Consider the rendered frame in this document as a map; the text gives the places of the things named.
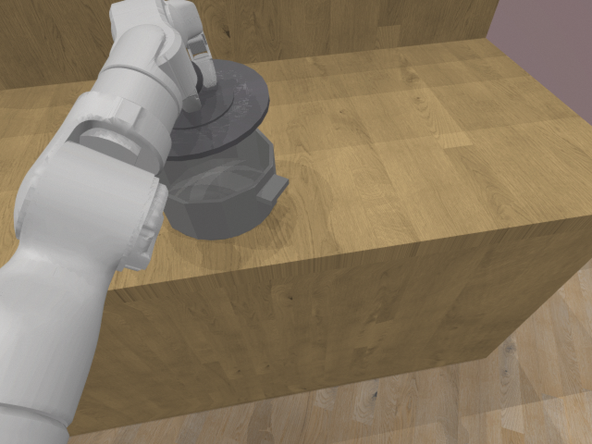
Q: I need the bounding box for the robot left upper arm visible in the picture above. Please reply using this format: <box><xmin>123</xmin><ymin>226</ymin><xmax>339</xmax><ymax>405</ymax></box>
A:
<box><xmin>0</xmin><ymin>141</ymin><xmax>168</xmax><ymax>444</ymax></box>

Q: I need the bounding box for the table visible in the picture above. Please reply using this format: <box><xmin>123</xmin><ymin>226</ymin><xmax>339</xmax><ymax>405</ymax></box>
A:
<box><xmin>0</xmin><ymin>0</ymin><xmax>592</xmax><ymax>437</ymax></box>

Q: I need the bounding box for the knob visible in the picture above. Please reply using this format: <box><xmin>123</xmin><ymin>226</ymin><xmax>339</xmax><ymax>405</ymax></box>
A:
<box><xmin>192</xmin><ymin>62</ymin><xmax>204</xmax><ymax>93</ymax></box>

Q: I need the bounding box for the pot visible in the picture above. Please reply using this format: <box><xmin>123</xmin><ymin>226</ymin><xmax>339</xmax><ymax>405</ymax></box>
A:
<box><xmin>157</xmin><ymin>129</ymin><xmax>289</xmax><ymax>241</ymax></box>

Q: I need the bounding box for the left robot forearm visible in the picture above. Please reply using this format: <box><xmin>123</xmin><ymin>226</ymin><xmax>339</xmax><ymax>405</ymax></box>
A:
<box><xmin>14</xmin><ymin>0</ymin><xmax>197</xmax><ymax>240</ymax></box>

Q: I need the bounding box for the left robot hand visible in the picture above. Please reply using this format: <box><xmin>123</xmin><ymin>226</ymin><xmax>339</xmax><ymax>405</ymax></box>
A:
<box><xmin>167</xmin><ymin>0</ymin><xmax>216</xmax><ymax>113</ymax></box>

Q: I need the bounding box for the lid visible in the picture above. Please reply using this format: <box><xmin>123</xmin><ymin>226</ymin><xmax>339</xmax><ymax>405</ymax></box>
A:
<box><xmin>166</xmin><ymin>59</ymin><xmax>270</xmax><ymax>161</ymax></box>

